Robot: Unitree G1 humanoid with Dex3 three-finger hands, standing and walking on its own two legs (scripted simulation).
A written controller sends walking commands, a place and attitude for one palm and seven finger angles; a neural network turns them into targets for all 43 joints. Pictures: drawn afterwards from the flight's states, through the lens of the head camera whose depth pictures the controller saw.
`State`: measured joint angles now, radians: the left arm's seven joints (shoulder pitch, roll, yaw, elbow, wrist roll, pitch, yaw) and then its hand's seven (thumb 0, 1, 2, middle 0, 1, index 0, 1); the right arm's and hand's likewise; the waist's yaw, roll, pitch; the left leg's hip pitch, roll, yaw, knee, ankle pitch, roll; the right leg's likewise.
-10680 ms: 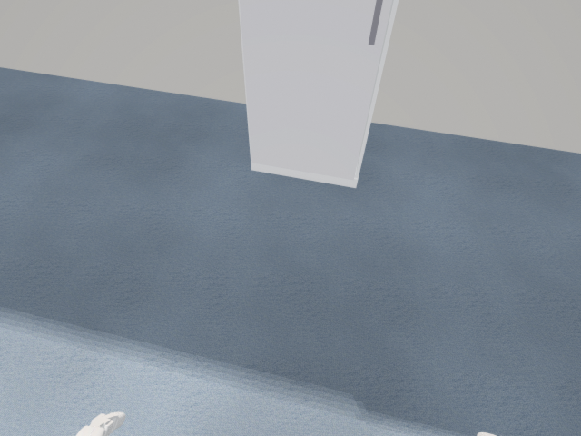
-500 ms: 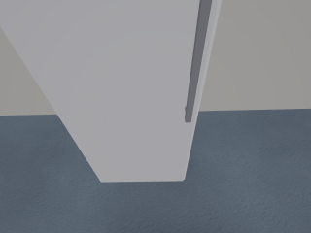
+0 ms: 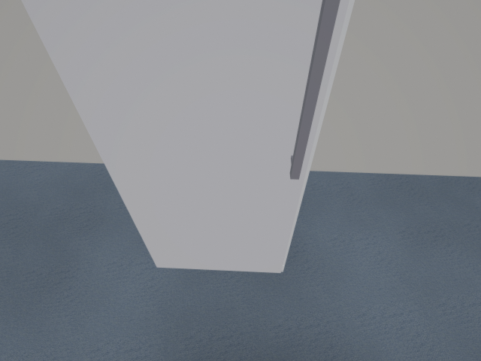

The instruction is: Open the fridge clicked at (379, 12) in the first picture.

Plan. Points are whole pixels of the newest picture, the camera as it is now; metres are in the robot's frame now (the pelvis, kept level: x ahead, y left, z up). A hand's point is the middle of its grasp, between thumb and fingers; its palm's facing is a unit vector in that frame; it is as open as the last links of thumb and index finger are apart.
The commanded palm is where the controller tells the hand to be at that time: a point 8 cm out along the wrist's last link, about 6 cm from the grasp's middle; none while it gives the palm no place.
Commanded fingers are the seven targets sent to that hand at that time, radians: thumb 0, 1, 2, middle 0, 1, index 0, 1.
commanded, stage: come to a stop and stand still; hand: right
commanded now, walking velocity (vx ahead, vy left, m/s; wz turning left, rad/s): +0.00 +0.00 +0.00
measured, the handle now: (309, 89) +0.53 -0.09 +0.19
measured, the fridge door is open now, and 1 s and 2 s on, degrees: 0 0 0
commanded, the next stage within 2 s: look again from close up in 0.20 s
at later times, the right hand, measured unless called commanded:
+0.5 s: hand out of the picture +0.02 -0.19 -0.18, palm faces +0.03 +0.97 -0.24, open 7.4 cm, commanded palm none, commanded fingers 0.00 -0.90 -0.90 0.20 0.30 0.20 0.30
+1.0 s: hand out of the picture +0.01 -0.25 -0.17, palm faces -0.03 +0.95 -0.31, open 7.4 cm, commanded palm none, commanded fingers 0.00 -0.90 -0.90 0.20 0.30 0.20 0.30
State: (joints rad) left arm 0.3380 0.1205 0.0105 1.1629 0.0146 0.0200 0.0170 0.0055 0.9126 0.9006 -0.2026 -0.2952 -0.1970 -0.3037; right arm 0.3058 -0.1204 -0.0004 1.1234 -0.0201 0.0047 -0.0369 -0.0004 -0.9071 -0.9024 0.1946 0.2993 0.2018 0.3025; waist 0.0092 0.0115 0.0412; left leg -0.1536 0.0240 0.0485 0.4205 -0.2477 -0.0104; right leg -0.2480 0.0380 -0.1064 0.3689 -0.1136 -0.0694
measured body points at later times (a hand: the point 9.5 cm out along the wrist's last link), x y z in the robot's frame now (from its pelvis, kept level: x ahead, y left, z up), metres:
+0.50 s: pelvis +0.00 +0.00 -0.01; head -0.01 +0.00 +0.44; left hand +0.07 +0.26 -0.15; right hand +0.02 -0.24 -0.16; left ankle -0.01 +0.12 -0.74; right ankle +0.06 -0.07 -0.74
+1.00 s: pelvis -0.02 -0.01 +0.00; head -0.03 -0.02 +0.45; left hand +0.04 +0.28 -0.13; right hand +0.01 -0.29 -0.14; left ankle -0.01 +0.12 -0.74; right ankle +0.06 -0.07 -0.74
